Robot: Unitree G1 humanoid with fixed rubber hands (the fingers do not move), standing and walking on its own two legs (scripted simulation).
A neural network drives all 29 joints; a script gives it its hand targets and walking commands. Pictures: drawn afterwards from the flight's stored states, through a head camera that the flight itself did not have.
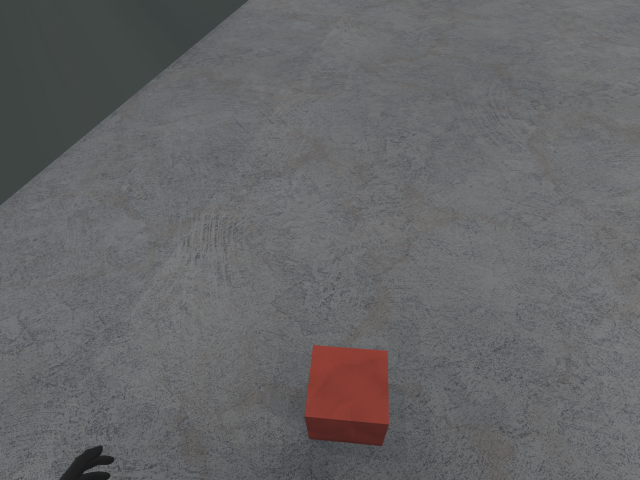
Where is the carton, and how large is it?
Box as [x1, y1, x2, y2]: [305, 345, 388, 445]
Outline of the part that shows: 313,345 305,409 305,420 309,438 381,445 388,425 387,351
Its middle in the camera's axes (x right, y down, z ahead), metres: +0.08 +0.44 +1.10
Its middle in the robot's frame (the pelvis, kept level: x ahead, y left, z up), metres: +0.46 -0.02 -0.65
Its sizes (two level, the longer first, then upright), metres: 0.209 0.193 0.204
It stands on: the floor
